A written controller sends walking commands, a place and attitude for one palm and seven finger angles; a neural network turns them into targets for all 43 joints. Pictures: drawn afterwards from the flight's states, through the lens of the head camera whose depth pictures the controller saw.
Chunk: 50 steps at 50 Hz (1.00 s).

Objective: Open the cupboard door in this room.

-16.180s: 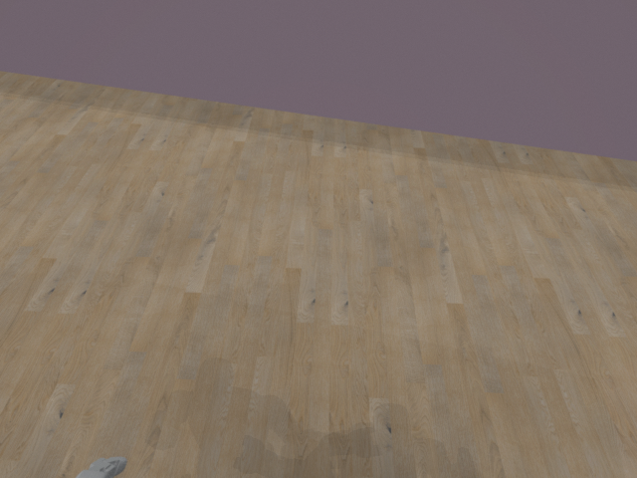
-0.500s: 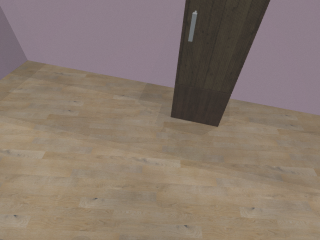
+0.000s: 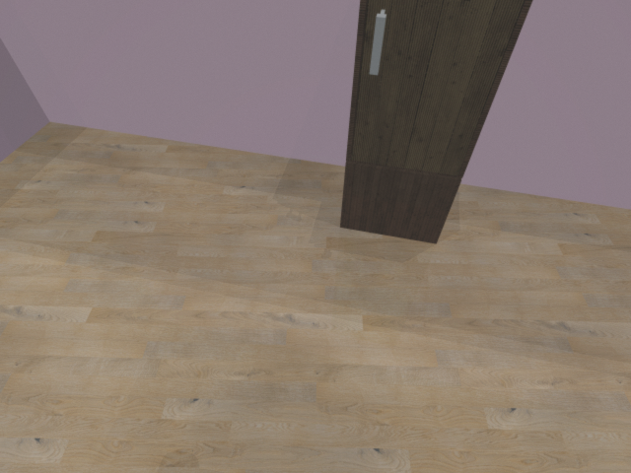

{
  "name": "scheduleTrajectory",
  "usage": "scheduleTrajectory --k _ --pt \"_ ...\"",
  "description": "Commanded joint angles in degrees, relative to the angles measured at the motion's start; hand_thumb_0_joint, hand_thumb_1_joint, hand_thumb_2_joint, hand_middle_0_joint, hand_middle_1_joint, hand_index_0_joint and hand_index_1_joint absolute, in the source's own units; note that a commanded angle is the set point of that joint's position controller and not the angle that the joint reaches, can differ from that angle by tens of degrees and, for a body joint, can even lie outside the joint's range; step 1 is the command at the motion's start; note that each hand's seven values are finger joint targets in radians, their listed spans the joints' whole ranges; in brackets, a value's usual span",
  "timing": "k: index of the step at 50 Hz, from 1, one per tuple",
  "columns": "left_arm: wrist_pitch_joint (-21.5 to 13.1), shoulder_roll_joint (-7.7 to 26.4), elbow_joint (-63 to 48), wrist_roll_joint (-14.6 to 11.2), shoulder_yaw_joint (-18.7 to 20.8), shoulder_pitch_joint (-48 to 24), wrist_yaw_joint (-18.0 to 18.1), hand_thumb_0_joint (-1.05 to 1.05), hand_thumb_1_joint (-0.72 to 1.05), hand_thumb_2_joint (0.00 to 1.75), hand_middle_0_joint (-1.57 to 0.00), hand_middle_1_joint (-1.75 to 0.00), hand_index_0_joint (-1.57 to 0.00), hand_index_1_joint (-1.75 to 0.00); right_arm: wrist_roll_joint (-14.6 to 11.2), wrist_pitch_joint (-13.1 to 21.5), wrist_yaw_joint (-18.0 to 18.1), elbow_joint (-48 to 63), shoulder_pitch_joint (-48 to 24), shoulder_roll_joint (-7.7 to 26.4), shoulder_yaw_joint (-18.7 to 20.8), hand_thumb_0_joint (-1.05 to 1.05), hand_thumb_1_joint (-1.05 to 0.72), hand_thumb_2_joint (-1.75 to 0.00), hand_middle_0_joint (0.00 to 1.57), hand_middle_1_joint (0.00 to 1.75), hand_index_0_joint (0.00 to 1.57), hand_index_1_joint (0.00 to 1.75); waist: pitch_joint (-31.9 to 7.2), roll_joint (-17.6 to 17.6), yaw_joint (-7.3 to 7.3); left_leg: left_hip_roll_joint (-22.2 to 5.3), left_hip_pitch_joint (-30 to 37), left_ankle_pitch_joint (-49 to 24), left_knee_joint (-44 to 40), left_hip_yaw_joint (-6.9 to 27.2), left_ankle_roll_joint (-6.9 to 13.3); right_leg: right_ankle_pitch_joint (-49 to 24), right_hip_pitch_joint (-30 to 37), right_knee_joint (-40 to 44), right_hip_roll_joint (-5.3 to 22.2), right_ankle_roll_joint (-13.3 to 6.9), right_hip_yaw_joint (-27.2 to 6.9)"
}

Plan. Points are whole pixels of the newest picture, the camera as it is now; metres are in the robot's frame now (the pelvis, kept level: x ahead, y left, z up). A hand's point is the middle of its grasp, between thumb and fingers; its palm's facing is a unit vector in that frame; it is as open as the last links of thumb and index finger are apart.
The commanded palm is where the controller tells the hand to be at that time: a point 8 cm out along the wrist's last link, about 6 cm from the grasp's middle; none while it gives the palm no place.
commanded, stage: stand and wait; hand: left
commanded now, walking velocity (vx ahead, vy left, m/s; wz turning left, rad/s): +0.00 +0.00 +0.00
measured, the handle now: (378, 42) +1.14 -0.10 +0.04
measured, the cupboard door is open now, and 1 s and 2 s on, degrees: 0 0 0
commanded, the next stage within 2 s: look at it before walking up in 0.04 s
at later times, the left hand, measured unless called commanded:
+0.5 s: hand out of the picture +0.00 +0.17 -0.18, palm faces +0.03 -0.98 -0.20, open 7.3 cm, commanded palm none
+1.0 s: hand out of the picture +0.02 +0.20 -0.17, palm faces -0.06 -0.96 -0.26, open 7.4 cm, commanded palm none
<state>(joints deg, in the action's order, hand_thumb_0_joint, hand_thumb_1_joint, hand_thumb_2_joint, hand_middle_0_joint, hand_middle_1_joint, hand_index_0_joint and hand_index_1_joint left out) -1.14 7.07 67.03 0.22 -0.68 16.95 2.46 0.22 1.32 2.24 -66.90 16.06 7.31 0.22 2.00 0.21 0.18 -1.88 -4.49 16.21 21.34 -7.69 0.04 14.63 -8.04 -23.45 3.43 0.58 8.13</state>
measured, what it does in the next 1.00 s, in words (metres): stands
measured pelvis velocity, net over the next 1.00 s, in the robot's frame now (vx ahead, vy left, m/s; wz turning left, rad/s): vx -0.01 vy -0.01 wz -0.09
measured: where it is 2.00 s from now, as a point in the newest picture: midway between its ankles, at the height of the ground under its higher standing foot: (354, 452)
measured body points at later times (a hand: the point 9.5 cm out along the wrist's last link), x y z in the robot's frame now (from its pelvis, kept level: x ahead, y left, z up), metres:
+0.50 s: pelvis -0.01 -0.01 +0.00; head +0.01 -0.01 +0.45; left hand +0.00 +0.22 -0.16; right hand -0.02 -0.23 -0.16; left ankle -0.05 +0.11 -0.74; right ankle -0.02 -0.12 -0.74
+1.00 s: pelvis -0.01 -0.01 -0.01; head +0.00 -0.03 +0.44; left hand +0.02 +0.25 -0.15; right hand +0.01 -0.27 -0.17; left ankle -0.05 +0.11 -0.74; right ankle -0.03 -0.11 -0.73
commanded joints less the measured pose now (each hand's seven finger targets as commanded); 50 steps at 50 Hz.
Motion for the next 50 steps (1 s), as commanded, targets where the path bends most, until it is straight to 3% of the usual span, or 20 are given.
scheduleTrajectory --k 1,8,19,38,41,43,44,46,47,48,50 --pt "-0.35 5.68 -1.40 0.15 1.14 4.30 0.33 0.00 0.90 0.90 -0.20 -0.30 -0.20 -0.30 0.08 0.58 0.16 0.62 5.28 5.28 0.67 0.00 -0.90 -0.90 0.20 0.30 0.20 0.30 1.76 -0.15 -0.02 -6.71 -2.27 -19.34 -2.66 5.28 0.56 -16.88 0.51 2.12 5.05 -1.12 -4.99" --pt "-0.37 5.96 -1.70 0.17 1.35 4.02 0.28 0.00 0.90 0.90 -0.20 -0.30 -0.20 -0.30 0.14 0.67 0.19 0.52 5.87 4.85 0.75 0.00 -0.90 -0.90 0.20 0.30 0.20 0.30 2.29 -0.08 0.14 -6.54 -2.95 -18.80 -2.88 5.33 0.72 -17.11 0.99 2.13 5.05 -1.30 -5.19" --pt "-0.71 8.08 -2.74 0.20 1.83 2.27 0.09 0.00 0.90 0.90 -0.20 -0.30 -0.20 -0.30 0.18 0.72 0.09 0.95 4.74 6.80 1.30 0.00 -0.90 -0.90 0.20 0.30 0.20 0.30 2.31 -0.55 -0.09 -6.45 -2.87 -16.15 -3.24 5.59 0.74 -16.46 0.86 2.89 5.23 -1.82 -5.58" --pt "-1.21 15.07 -4.62 0.46 2.97 -3.76 -0.84 0.00 0.90 0.90 -0.20 -0.30 -0.20 -0.30 0.28 1.01 -0.45 4.01 -2.40 14.52 2.21 0.00 -0.90 -0.90 0.20 0.30 0.20 0.30 0.61 0.35 -0.10 -6.98 -1.75 -12.51 -5.25 6.68 1.05 -13.66 1.35 5.60 5.58 -2.34 -6.68" --pt "0.11 11.30 -4.02 0.46 2.48 -2.48 -1.01 0.00 0.90 0.90 -0.20 -0.30 -0.20 -0.30 0.78 0.20 -0.51 3.51 -0.10 10.80 1.59 0.00 -0.90 -0.90 0.20 0.30 0.20 0.30 0.99 0.93 -0.44 -7.14 -0.66 -4.49 -3.44 4.39 0.27 -5.98 -1.83 4.38 4.36 -2.20 -7.74" --pt "1.19 10.90 -4.96 0.69 2.78 -2.48 -1.67 0.00 0.90 0.90 -0.20 -0.30 -0.20 -0.30 1.04 -0.54 -0.56 4.19 0.58 10.94 1.93 0.00 -0.90 -0.90 0.20 0.30 0.20 0.30 3.38 1.71 -0.61 -8.53 -1.94 6.40 -4.15 4.66 0.78 4.59 -7.19 1.99 2.82 -2.19 -8.08" --pt "1.53 11.12 -5.99 0.92 3.13 -3.16 -2.11 0.00 0.90 0.90 -0.20 -0.30 -0.20 -0.30 1.13 -0.75 -0.60 4.99 0.92 11.93 2.39 0.00 -0.90 -0.90 0.20 0.30 0.20 0.30 4.90 2.83 -1.02 -9.97 -2.91 11.87 -5.46 6.45 1.64 8.51 -10.30 -0.61 1.59 -2.10 -7.55" --pt "2.12 10.21 -8.41 1.25 3.61 -3.82 -3.05 0.00 0.90 0.90 -0.20 -0.30 -0.20 -0.30 1.29 -1.05 -0.62 6.73 1.13 15.45 3.73 0.00 -0.90 -0.90 0.20 0.30 0.20 0.30 7.74 8.94 -1.51 -16.45 -3.41 23.30 -10.63 13.20 5.15 10.88 -17.90 -13.29 -2.10 -1.33 -3.23" --pt "2.25 9.57 -10.16 1.48 3.89 -5.34 -3.43 0.00 0.90 0.90 -0.20 -0.30 -0.20 -0.30 1.32 -0.64 -0.62 7.21 1.72 16.39 4.37 0.00 -0.90 -0.90 0.20 0.30 0.20 0.30 7.64 10.89 -2.20 -20.44 -1.90 22.15 -12.46 16.05 7.83 11.76 -21.95 -22.11 -1.36 -1.05 -2.65" --pt "2.17 9.10 -11.85 1.51 4.18 -7.34 -3.81 0.00 0.90 0.90 -0.20 -0.30 -0.20 -0.30 1.42 -0.17 -0.68 7.66 2.16 16.74 4.71 0.00 -0.90 -0.90 0.20 0.30 0.20 0.30 8.11 9.99 -2.54 -22.45 0.30 18.21 -12.76 16.83 9.76 13.59 -26.40 -26.02 0.56 -0.92 -4.24" --pt "1.44 8.60 -13.88 1.48 4.68 -8.97 -4.40 0.00 0.90 0.90 -0.20 -0.30 -0.20 -0.30 1.68 0.48 -0.82 8.26 1.38 16.42 4.93 0.00 -0.90 -0.90 0.20 0.30 0.20 0.30 6.80 6.94 -2.05 -22.83 1.58 8.52 -10.21 12.86 9.50 13.72 -26.33 -24.75 2.89 -0.56 -5.07"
